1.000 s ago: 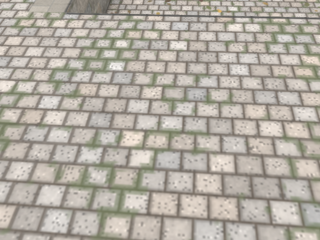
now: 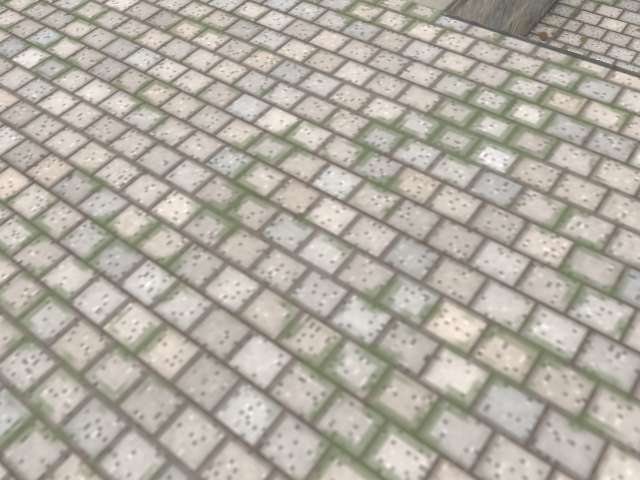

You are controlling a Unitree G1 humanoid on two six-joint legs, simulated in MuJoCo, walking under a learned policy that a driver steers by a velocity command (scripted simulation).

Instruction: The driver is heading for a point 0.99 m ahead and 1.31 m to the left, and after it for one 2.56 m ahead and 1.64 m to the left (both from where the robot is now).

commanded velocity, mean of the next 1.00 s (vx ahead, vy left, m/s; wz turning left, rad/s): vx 0.00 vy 0.00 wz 0.60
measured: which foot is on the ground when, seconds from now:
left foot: up 0.00-0.20, down 0.22-0.76, up 0.78-1.00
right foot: down 0.00-0.22, up 0.24-0.74, down 0.76-1.00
